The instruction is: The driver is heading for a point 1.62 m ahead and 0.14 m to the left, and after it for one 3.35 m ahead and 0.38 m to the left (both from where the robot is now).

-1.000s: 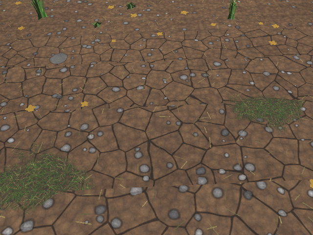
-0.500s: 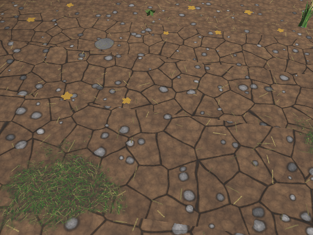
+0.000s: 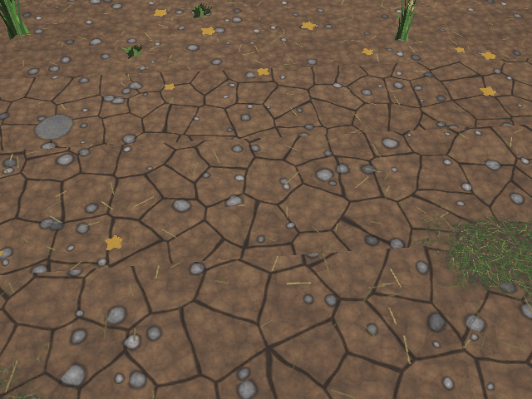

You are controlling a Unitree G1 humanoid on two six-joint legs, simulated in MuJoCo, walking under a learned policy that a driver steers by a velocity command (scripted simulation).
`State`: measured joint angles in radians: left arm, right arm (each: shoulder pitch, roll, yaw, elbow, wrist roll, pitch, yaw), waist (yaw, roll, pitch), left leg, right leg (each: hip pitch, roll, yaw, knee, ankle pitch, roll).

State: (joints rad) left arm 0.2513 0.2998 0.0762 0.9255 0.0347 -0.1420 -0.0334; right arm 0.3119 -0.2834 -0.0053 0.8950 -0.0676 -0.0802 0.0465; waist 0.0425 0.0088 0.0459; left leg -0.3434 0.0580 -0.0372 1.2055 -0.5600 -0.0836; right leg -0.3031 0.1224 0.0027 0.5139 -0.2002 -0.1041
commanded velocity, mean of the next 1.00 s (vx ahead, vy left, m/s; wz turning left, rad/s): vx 0.06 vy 0.00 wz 0.16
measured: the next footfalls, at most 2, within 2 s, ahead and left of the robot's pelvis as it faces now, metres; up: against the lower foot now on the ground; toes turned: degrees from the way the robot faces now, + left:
left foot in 0.26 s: +0.20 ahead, +0.14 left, +0.00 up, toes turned -12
right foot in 0.56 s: +0.18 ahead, -0.11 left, +0.00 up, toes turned +0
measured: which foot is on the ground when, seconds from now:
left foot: up 0.00-0.24, down 0.26-0.60, up 0.62-0.90, down 0.92-1.00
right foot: down 0.00-0.26, up 0.28-0.54, down 0.56-0.94, up 0.96-1.00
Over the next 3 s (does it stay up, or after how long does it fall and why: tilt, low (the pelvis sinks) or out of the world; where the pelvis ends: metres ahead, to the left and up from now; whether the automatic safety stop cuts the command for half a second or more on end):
stays up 0.97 0.09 -0.21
